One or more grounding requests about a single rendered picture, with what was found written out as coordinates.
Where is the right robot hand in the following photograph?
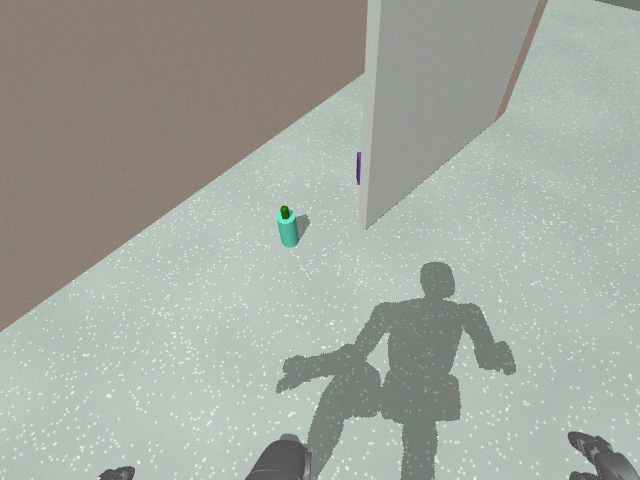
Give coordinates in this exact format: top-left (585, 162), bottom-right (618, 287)
top-left (568, 431), bottom-right (640, 480)

